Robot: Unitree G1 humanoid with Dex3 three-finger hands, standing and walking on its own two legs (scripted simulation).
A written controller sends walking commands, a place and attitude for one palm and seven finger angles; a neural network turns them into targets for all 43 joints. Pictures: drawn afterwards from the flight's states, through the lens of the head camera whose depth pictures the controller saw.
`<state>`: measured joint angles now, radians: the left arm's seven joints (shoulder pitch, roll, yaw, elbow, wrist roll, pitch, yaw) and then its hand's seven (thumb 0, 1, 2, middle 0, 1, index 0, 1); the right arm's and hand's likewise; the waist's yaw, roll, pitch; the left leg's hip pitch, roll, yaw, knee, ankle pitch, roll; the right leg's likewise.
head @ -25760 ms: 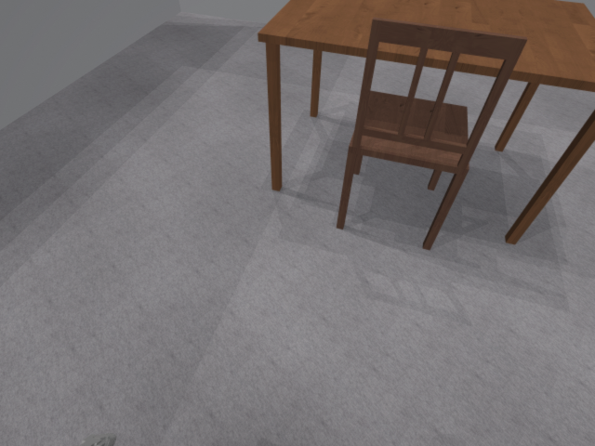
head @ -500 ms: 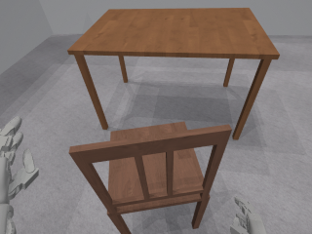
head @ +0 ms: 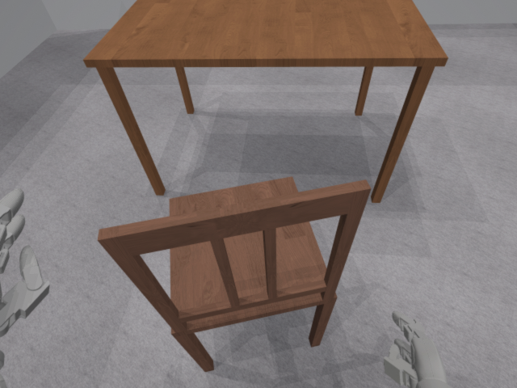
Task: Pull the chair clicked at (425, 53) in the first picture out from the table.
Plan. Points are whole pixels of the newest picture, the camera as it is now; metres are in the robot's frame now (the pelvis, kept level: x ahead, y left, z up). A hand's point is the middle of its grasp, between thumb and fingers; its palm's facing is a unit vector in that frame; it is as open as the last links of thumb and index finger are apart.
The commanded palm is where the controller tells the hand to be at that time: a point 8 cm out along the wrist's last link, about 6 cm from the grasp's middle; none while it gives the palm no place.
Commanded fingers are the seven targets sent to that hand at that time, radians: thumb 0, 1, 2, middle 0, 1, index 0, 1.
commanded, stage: step back with the hand held close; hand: left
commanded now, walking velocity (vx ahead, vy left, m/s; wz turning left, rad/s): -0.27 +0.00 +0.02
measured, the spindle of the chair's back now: (227, 274) +0.33 +0.10 -0.09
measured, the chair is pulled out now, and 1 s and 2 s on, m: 0.60 0.60 0.60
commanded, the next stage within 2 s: stop stepping back and stand still in 1.28 s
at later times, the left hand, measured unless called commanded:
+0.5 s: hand out of the picture +0.14 +0.28 +0.15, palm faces +0.45 -0.76 -0.47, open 7.4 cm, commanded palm +0.08 +0.32 +0.17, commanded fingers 0.00 0.90 0.90 -0.20 -0.30 -0.20 -0.30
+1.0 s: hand out of the picture +0.12 +0.30 +0.16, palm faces +0.44 -0.76 -0.48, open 7.4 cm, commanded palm +0.06 +0.33 +0.17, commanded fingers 0.00 0.90 0.90 -0.20 -0.30 -0.20 -0.30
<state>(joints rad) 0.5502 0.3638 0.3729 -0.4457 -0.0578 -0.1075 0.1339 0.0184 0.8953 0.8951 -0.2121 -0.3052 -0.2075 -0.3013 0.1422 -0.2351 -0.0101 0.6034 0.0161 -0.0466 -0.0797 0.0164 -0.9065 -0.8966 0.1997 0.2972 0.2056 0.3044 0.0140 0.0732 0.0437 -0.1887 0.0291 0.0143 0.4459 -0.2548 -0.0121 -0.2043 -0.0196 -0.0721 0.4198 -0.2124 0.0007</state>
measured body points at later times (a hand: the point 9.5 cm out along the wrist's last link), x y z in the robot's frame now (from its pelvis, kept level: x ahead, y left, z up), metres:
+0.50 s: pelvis -0.05 +0.01 -0.01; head -0.04 +0.02 +0.44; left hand +0.11 +0.32 +0.18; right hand +0.13 -0.22 -0.09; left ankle -0.01 +0.13 -0.74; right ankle +0.01 -0.12 -0.74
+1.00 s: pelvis -0.08 +0.03 -0.01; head -0.05 +0.06 +0.43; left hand +0.10 +0.33 +0.18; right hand +0.10 -0.22 -0.09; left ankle -0.03 +0.12 -0.74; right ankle -0.03 -0.12 -0.73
